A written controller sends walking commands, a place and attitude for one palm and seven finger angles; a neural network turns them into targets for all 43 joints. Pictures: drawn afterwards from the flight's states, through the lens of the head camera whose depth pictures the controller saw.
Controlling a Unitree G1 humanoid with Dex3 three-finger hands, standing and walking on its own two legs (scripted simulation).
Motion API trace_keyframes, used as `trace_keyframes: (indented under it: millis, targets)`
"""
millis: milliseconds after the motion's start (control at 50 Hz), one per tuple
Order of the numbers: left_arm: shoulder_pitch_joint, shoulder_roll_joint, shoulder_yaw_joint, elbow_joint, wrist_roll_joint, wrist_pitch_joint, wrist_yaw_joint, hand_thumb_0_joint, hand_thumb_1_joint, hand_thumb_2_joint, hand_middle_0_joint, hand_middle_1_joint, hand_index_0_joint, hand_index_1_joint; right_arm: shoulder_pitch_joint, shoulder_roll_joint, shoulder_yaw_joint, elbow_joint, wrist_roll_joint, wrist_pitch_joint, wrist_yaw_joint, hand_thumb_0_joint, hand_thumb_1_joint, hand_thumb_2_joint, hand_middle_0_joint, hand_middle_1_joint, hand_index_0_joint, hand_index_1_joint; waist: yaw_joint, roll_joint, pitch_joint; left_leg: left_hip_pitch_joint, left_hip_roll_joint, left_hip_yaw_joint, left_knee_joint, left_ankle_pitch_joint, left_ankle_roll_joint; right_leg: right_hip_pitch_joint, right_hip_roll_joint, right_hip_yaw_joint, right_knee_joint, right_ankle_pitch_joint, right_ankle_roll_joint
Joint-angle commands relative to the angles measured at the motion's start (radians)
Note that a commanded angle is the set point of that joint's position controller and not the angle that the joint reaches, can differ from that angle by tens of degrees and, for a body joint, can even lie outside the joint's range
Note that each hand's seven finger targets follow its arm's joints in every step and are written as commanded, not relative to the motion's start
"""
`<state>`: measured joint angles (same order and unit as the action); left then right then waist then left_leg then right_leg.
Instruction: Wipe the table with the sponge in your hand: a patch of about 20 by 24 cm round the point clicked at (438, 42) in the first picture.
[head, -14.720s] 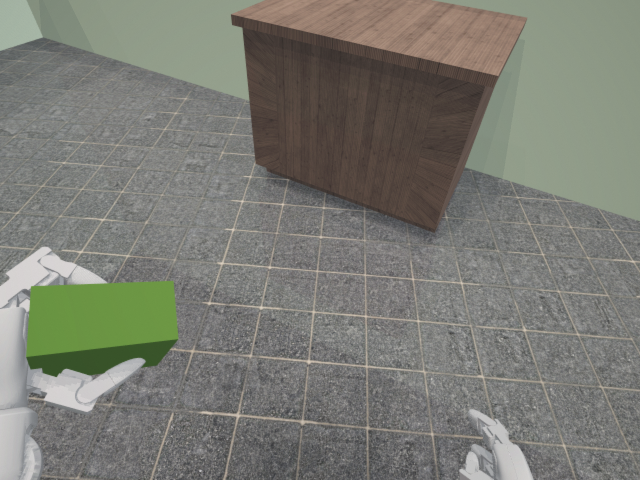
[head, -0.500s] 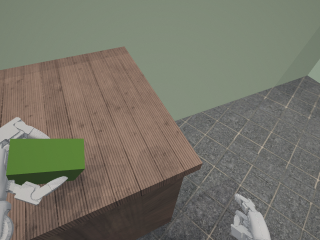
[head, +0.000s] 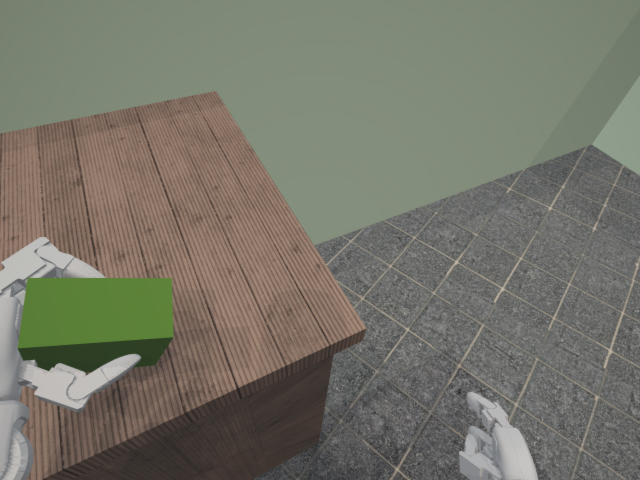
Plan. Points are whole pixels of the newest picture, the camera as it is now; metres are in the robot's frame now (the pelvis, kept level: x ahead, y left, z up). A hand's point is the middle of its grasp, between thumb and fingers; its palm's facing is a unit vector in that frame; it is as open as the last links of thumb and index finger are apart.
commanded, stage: shuffle to correct the standing spot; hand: left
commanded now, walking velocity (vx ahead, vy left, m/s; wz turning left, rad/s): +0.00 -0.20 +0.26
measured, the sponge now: (121, 327) +0.23 +0.21 +0.13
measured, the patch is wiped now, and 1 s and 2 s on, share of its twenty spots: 0.00 0.00 0.00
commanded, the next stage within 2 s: come to a stop and stand still in 0.44 s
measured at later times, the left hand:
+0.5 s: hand (128, 335) +0.21 +0.19 +0.15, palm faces +0.36 -0.87 -0.35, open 9.9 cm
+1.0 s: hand (62, 296) +0.23 +0.25 +0.17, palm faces +0.46 -0.79 -0.40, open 9.9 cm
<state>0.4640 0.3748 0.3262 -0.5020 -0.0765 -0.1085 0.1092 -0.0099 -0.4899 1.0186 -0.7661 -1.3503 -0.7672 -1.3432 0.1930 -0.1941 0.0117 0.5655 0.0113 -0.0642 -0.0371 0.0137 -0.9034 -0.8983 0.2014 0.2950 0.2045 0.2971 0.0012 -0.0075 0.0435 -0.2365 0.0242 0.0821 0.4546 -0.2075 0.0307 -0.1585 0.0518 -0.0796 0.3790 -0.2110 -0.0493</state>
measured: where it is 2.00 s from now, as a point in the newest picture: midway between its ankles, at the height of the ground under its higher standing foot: outside the picture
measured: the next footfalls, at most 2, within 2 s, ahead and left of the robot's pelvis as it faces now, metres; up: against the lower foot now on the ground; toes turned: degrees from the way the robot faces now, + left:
none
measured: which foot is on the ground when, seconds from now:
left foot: down 0.00-1.00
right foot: down 0.00-1.00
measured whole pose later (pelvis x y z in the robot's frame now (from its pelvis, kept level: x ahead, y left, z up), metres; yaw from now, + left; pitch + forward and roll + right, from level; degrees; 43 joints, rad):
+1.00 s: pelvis +0.00 -0.02 +0.00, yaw +1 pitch +0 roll -1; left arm 0.33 0.42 0.40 -0.35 -0.08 -0.19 0.13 -0.01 -0.49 1.02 -0.77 -1.35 -0.77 -1.34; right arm 0.21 -0.23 0.03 0.60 0.02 -0.10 -0.01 0.01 -0.90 -0.90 0.20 0.29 0.20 0.30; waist 0.03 0.03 0.03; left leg -0.28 0.04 0.06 0.51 -0.23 0.00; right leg -0.20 0.07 -0.10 0.44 -0.25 -0.07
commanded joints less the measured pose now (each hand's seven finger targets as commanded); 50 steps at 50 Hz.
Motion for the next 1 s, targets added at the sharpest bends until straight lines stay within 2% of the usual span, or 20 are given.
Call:
trace_keyframes:
  millis: [0,60,80,160,180,260,280,460,640,740,760,780,800,820,840,860,900,940,960,980]
  targets:
    - [-0.062,0.170,0.126,-0.259,-0.022,-0.065,0.022,0.000,0.100,1.300,-1.200,-1.600,-1.200,-1.600,-0.100,-0.126,-0.049,-0.161,0.006,-0.055,-0.019,0.000,-0.900,-0.900,0.200,0.300,0.200,0.300,0.002,0.076,-0.164,0.063,0.117,-0.160,-0.064,0.130,0.008,0.038,-0.118,0.110,-0.053,0.151,0.028]
    - [-0.039,0.207,0.157,-0.254,-0.028,-0.059,0.028,0.000,0.100,1.300,-1.200,-1.600,-1.200,-1.600,-0.104,-0.128,-0.047,-0.151,0.008,-0.051,-0.025,0.000,-0.900,-0.900,0.200,0.300,0.200,0.300,0.004,0.088,-0.167,0.067,0.110,-0.164,-0.053,0.178,0.008,0.053,-0.129,0.104,-0.054,0.177,0.027]
    - [-0.036,0.165,0.124,-0.249,-0.032,-0.058,0.024,0.000,0.100,1.300,-1.200,-1.600,-1.200,-1.600,-0.096,-0.124,-0.044,-0.147,0.005,-0.049,-0.024,0.000,-0.900,-0.900,0.200,0.300,0.200,0.300,0.000,0.075,-0.164,0.065,0.109,-0.159,-0.048,0.178,0.009,0.053,-0.126,0.098,-0.060,0.180,0.028]
    - [-0.024,0.188,0.145,-0.220,-0.039,-0.046,0.025,0.000,0.100,1.300,-1.200,-1.600,-1.200,-1.600,-0.102,-0.130,-0.050,-0.144,0.011,-0.043,-0.026,0.000,-0.900,-0.900,0.200,0.300,0.200,0.300,0.002,0.070,-0.148,0.071,0.109,-0.147,-0.029,0.188,0.007,0.038,-0.139,0.113,-0.069,0.209,0.035]
    - [-0.030,0.157,0.118,-0.213,-0.041,-0.045,0.020,0.000,0.100,1.300,-1.200,-1.600,-1.200,-1.600,-0.091,-0.130,-0.049,-0.138,0.007,-0.038,-0.025,0.000,-0.900,-0.900,0.200,0.300,0.200,0.300,-0.001,0.054,-0.148,0.065,0.112,-0.143,-0.025,0.192,0.008,0.042,-0.133,0.106,-0.068,0.216,0.035]
    - [-0.059,0.175,0.126,-0.190,-0.039,-0.033,0.019,0.000,0.100,1.300,-1.200,-1.600,-1.200,-1.600,-0.106,-0.134,-0.054,-0.138,0.012,-0.032,-0.024,0.000,-0.900,-0.900,0.200,0.300,0.200,0.300,0.004,0.033,-0.130,0.052,0.114,-0.130,-0.008,0.158,0.007,0.028,-0.145,0.128,-0.073,0.224,0.052]
    - [-0.072,0.141,0.091,-0.188,-0.040,-0.033,0.014,0.000,0.100,1.300,-1.200,-1.600,-1.200,-1.600,-0.102,-0.133,-0.052,-0.137,0.010,-0.029,-0.022,0.000,-0.900,-0.900,0.200,0.300,0.200,0.300,0.000,0.030,-0.125,0.051,0.110,-0.120,0.002,0.142,0.008,0.016,-0.144,0.128,-0.080,0.219,0.055]
    - [-0.087,0.201,0.137,-0.255,-0.045,-0.033,0.023,0.000,0.100,1.300,-1.200,-1.600,-1.200,-1.600,-0.123,-0.128,-0.053,-0.155,0.015,-0.021,-0.014,0.000,-0.900,-0.900,0.200,0.300,0.200,0.300,0.011,0.050,-0.147,0.049,0.104,-0.109,0.032,0.137,0.008,0.028,-0.158,0.144,-0.069,0.229,0.072]
    - [-0.009,0.167,0.132,-0.183,-0.042,-0.036,0.029,0.000,0.100,1.300,-1.200,-1.600,-1.200,-1.600,-0.125,-0.125,-0.045,-0.153,0.021,-0.010,-0.012,0.000,-0.900,-0.900,0.200,0.300,0.200,0.300,0.014,0.014,-0.130,0.005,0.060,-0.092,0.096,0.054,0.010,0.038,-0.205,0.216,-0.132,0.202,0.109]
    - [-0.049,0.163,0.113,-0.191,-0.033,-0.045,0.028,0.000,0.100,1.300,-1.200,-1.600,-1.200,-1.600,-0.136,-0.135,-0.043,-0.146,0.019,-0.016,-0.016,0.000,-0.900,-0.900,0.200,0.300,0.200,0.300,0.017,0.009,-0.115,0.036,0.067,-0.109,0.058,0.093,0.021,0.032,-0.191,0.191,-0.119,0.223,0.114]
    - [-1.057,0.974,0.415,-0.466,-0.004,-0.206,0.044,0.000,0.100,1.300,-1.200,-1.600,-1.200,-1.600,0.024,-0.138,0.110,-0.207,0.056,-0.025,-0.101,0.000,-0.900,-0.900,0.200,0.300,0.200,0.300,-0.054,0.157,0.032,-0.016,-0.022,-0.115,-0.069,0.004,-0.008,-0.044,-0.107,0.087,-0.121,0.118,0.122]
    - [-0.631,0.375,0.308,-0.042,0.012,-0.162,0.029,0.000,0.100,1.300,-1.200,-1.600,-1.200,-1.600,-0.076,-0.053,0.002,-0.173,0.048,-0.078,-0.070,0.000,-0.900,-0.900,0.200,0.300,0.200,0.300,0.019,0.120,-0.138,0.066,0.082,-0.131,0.024,0.070,0.007,-0.150,-0.147,0.119,-0.018,-0.112,0.054]
    - [-0.427,0.333,0.265,0.052,-0.005,-0.135,0.037,0.000,0.100,1.300,-1.200,-1.600,-1.200,-1.600,-0.110,-0.125,-0.018,-0.130,0.012,-0.081,-0.044,0.000,-0.900,-0.900,0.200,0.300,0.200,0.300,0.028,0.075,-0.081,0.044,0.052,-0.133,0.002,-0.019,-0.011,-0.141,-0.113,0.154,-0.093,-0.102,0.044]
    - [-0.373,0.305,0.217,0.077,0.000,-0.125,0.035,0.000,0.100,1.300,-1.200,-1.600,-1.200,-1.600,-0.092,-0.163,-0.031,-0.126,0.000,-0.080,-0.031,0.000,-0.900,-0.900,0.200,0.300,0.200,0.300,0.040,0.099,-0.078,0.060,0.033,-0.101,0.056,-0.023,-0.006,-0.134,-0.154,0.219,-0.129,-0.045,0.045]
    - [-0.327,0.288,0.193,0.069,-0.004,-0.135,0.024,0.000,0.100,1.300,-1.200,-1.600,-1.200,-1.600,-0.057,-0.150,-0.029,-0.124,0.002,-0.088,-0.019,0.000,-0.900,-0.900,0.200,0.300,0.200,0.300,0.038,0.040,-0.112,0.032,0.017,-0.095,0.083,-0.035,-0.008,-0.113,-0.191,0.240,-0.133,-0.049,0.045]
    - [-0.251,0.232,0.156,0.089,-0.009,-0.136,0.012,0.000,0.100,1.300,-1.200,-1.600,-1.200,-1.600,-0.058,-0.155,-0.032,-0.116,-0.002,-0.091,-0.007,0.000,-0.900,-0.900,0.200,0.300,0.200,0.300,0.040,0.050,-0.141,0.030,0.012,-0.091,0.088,-0.029,-0.008,-0.091,-0.201,0.239,-0.115,-0.028,0.039]
    - [-0.106,0.136,0.078,0.001,-0.015,-0.141,0.003,0.000,0.100,1.300,-1.200,-1.600,-1.200,-1.600,-0.058,-0.152,-0.028,-0.135,0.010,-0.100,0.019,0.000,-0.900,-0.900,0.200,0.300,0.200,0.300,0.052,-0.041,-0.158,0.016,0.018,-0.078,0.067,0.025,-0.002,-0.031,-0.200,0.203,-0.096,0.059,0.072]
    - [-0.034,0.104,0.049,-0.029,-0.008,-0.132,0.001,0.000,0.100,1.300,-1.200,-1.600,-1.200,-1.600,-0.082,-0.153,-0.032,-0.133,0.012,-0.107,0.029,0.000,-0.900,-0.900,0.200,0.300,0.200,0.300,0.052,-0.087,-0.147,0.042,0.033,-0.079,0.041,0.061,0.003,-0.047,-0.177,0.165,-0.081,0.092,0.093]
    - [-0.016,0.116,0.062,-0.032,-0.007,-0.123,0.009,0.000,0.100,1.300,-1.200,-1.600,-1.200,-1.600,-0.100,-0.161,-0.036,-0.123,0.012,-0.105,0.027,0.000,-0.900,-0.900,0.200,0.300,0.200,0.300,0.048,-0.043,-0.152,0.077,0.044,-0.079,0.018,0.071,0.005,-0.064,-0.163,0.148,-0.068,0.094,0.089]
    - [-0.043,0.124,0.071,-0.073,0.001,-0.123,0.011,0.000,0.100,1.300,-1.200,-1.600,-1.200,-1.600,-0.103,-0.158,-0.036,-0.131,0.008,-0.102,0.022,0.000,-0.900,-0.900,0.200,0.300,0.200,0.300,0.042,-0.059,-0.147,0.074,0.054,-0.089,0.001,0.079,0.005,-0.060,-0.152,0.132,-0.057,0.101,0.085]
